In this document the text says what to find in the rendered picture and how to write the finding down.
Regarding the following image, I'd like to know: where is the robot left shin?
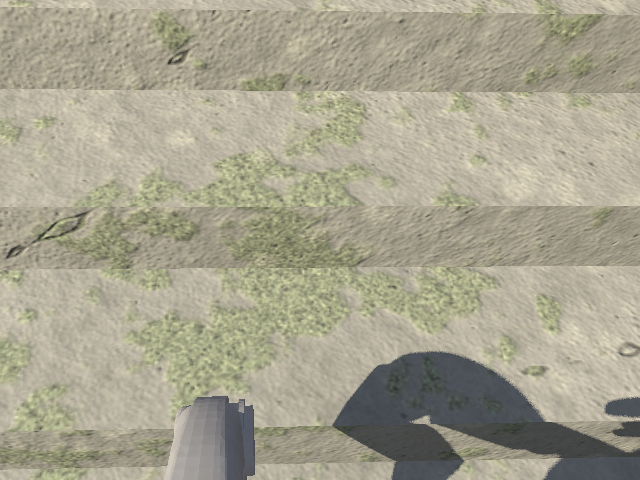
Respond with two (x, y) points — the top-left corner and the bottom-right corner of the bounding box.
(174, 405), (191, 433)

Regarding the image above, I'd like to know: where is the left robot thigh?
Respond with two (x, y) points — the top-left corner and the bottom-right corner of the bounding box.
(164, 396), (255, 480)

